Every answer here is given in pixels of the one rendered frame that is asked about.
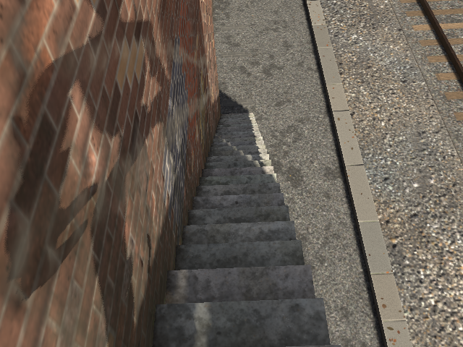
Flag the stairs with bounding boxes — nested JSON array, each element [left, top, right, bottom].
[[152, 113, 341, 347]]

